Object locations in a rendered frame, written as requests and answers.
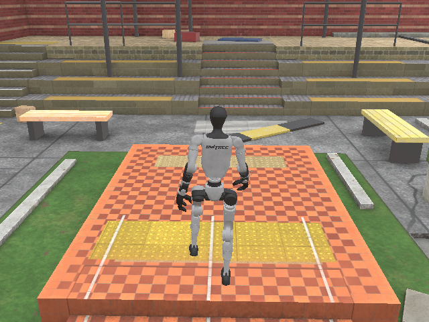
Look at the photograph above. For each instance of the robot right forearm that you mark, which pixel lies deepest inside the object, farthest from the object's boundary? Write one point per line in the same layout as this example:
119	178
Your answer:
244	175

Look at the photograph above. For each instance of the right robot upper arm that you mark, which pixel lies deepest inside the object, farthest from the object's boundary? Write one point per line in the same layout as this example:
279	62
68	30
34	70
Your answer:
240	153

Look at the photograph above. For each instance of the right robot thigh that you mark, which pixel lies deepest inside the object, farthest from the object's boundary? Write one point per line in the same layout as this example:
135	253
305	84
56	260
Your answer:
229	207

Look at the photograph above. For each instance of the right robot hand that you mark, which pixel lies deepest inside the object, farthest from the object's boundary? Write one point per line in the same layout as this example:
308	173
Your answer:
245	185

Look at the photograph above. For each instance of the robot left forearm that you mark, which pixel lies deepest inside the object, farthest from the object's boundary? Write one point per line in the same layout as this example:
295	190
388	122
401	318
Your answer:
187	176

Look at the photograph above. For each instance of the left robot hand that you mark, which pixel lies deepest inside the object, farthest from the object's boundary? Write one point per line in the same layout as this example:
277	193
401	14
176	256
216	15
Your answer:
180	202

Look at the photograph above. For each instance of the left robot upper arm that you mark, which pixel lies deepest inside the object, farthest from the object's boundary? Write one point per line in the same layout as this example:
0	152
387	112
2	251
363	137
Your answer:
193	152

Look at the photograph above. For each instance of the humanoid robot head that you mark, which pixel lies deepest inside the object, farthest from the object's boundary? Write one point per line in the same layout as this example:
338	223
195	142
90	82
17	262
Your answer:
217	118

